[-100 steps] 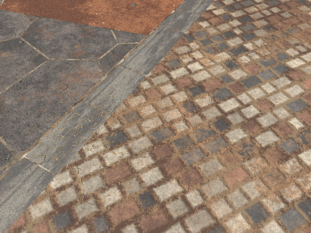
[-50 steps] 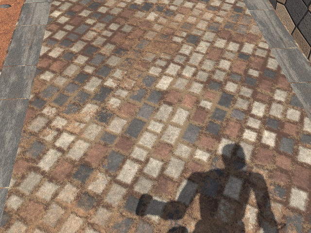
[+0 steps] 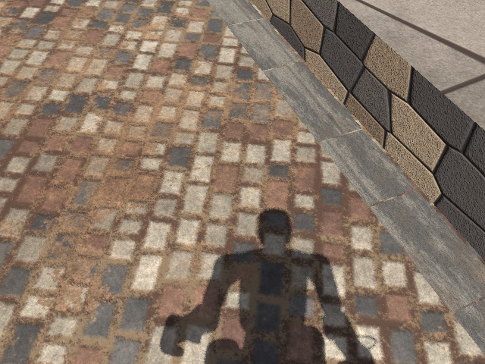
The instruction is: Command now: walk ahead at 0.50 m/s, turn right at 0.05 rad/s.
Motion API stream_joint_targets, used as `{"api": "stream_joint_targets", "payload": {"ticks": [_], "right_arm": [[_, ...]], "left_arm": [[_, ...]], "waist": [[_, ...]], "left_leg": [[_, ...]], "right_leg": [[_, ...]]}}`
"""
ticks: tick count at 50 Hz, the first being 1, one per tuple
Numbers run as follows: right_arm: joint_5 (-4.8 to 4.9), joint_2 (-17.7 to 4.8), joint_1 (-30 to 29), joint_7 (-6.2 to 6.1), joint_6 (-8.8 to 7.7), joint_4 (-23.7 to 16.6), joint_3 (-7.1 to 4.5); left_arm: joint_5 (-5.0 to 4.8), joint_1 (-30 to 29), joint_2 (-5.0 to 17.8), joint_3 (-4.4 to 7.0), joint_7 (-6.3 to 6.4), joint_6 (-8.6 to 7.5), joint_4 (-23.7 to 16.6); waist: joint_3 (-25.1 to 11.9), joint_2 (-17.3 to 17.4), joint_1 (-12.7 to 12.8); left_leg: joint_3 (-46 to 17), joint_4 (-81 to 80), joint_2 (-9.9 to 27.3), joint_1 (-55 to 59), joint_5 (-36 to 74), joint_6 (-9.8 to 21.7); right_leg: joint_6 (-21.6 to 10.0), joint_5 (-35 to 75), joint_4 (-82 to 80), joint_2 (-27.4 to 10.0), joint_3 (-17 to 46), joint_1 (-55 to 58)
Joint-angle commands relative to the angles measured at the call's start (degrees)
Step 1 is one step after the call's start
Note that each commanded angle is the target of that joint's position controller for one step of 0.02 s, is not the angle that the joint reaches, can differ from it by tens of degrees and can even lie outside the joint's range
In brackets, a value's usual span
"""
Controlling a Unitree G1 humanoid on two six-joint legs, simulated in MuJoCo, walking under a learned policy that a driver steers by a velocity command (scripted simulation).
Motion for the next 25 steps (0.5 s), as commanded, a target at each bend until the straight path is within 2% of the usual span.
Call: {"api": "stream_joint_targets", "payload": {"ticks": [1,3,6,9,10,11,12,13,14,15,16,17,19,22,25], "right_arm": [[0.27,-6.79,0.87,0.03,-0.94,-1.57,-1.33],[0.27,-7.31,2.54,0.01,-0.99,-0.54,-1.44],[0.0,-7.92,5.01,-0.25,-0.83,0.96,-1.5],[-0.37,-8.38,5.38,-0.81,-0.4,2.1,-1.57],[-0.47,-8.81,4.67,-1.01,-0.25,2.29,-1.63],[-0.46,-9.32,3.84,-1.13,-0.08,2.36,-1.73],[-0.23,-8.88,3.27,-1.08,0.06,2.31,-1.5],[0.24,-6.57,2.49,-0.9,-0.19,0.14,-0.74],[1.91,-0.49,9.94,-0.94,0.05,-0.8,0.44],[0.17,-7.95,6.54,-1.59,0.9,0.65,-1.46],[0.2,-7.54,2.9,-1.19,0.86,-0.08,-1.77],[0.27,-5.83,1.28,-0.84,0.91,-0.13,-1.44],[-0.97,-4.77,1.44,-0.01,2.31,0.43,-1.58],[-1.12,-3.12,-0.86,0.96,3.81,-0.47,-1.64],[-1.24,-2.77,-6.5,1.54,4.29,-2.44,-1.65]], "left_arm": [[-0.19,-4.6,1.85,-0.15,-0.37,-0.43,-4.22],[-0.47,-8.65,1.01,-0.7,-0.51,-0.64,-5.2],[-0.73,-12.67,1.52,-0.79,-0.31,-0.83,-6.1],[-0.58,-13.5,2.69,-0.36,0.07,-1.2,-6.63],[-0.47,-11.36,3.15,-0.04,0.32,-1.49,-6.1],[-0.27,-6.15,3.94,0.47,0.7,-1.94,-4.4],[0.3,2.91,5.5,1.28,1.29,-2.72,-1.35],[1.67,13.15,10.03,2.57,2.2,-3.24,0.28],[1.7,13.96,15.01,3.9,2.29,-2.61,0.41],[-0.3,10.73,10.72,3.26,1.99,-1.98,-0.2],[-0.68,5.59,6.87,2.16,1.89,-2.07,-0.69],[-0.71,3.09,4.43,1.63,1.73,-2.52,-0.64],[-0.99,2.01,2.52,1.14,2.21,-3.35,0.27],[-1.67,4.02,3.27,1.52,2.33,-4.79,1.67],[-1.58,6.3,3.38,1.78,2.49,-4.95,2.97]], "waist": [[2.17,6.46,0.28],[2.21,6.65,-0.87],[2.34,6.68,-2.08],[2.75,6.68,-1.38],[1.95,6.7,0.07],[-0.54,6.4,2.48],[-5.62,4.21,6.33],[-13.39,-1.48,10.02],[-19.3,-13.8,6.34],[-14.61,-3.71,6.38],[-6.87,-1.57,4.39],[-3.11,-0.89,3.31],[-0.74,-2.63,1.04],[-0.32,-1.49,-0.08],[1.4,-1.11,0.46]], "left_leg": [[-8.62,-9.06,13.19,-0.69,16.32,6.85],[-6.98,-8.61,12.83,-0.11,18.83,6.1],[-6.92,-7.05,14.42,3.32,21.58,5.72],[-8.27,-3.41,16.83,7.41,27.37,5.22],[-8.55,-0.2,16.92,7.96,32.86,4.73],[-8.29,5.82,16.1,7.78,38.7,4.07],[-6.47,16.19,13.42,3.93,37.34,3.01],[-4.4,32.34,10.14,-6.83,20.52,1.89],[-0.98,50.15,0.59,-25.28,-19.21,0.01],[-6.76,54.43,3.41,-28.96,-18.24,0.82],[-7.72,53.44,5.72,-29.49,-12.91,1.01],[-7.38,51.23,7.59,-28.09,-9.44,0.68],[-6.77,48.91,9.13,-24.89,-6.67,-0.46],[-5.87,48.43,9.56,-26.73,-2.94,-1.58],[-5.08,45.59,10.42,-32.38,2.85,-2.49]], "right_leg": [[1.42,6.61,-8.65,-1.37,-2.7,-3.08],[1.44,10.07,-15.32,-0.68,-4.03,-0.88],[0.55,11.35,-20.99,0.49,-4.98,1.09],[-1.46,6.92,-24.2,1.44,-4.5,3.2],[-2.2,4.47,-25.7,2.55,-4.48,6.54],[-3.09,2.92,-28.09,4.18,-4.85,13.11],[-4.6,4.58,-31.35,4.0,-4.21,25.35],[-7.48,-0.88,-32.42,-8.35,8.51,40.2],[-13.59,-5.18,-38.46,-23.25,32.65,51.63],[-12.64,-9.31,-40.51,-21.06,33.11,45.45],[-10.98,-7.77,-42.27,-18.36,24.0,38.05],[-9.44,-2.48,-44.73,-15.74,17.34,32.36],[-6.6,4.03,-47.11,-11.89,8.39,26.68],[-6.46,10.93,-48.8,-11.28,1.99,26.13],[-6.44,13.16,-49.97,-10.61,-2.99,27.5]]}}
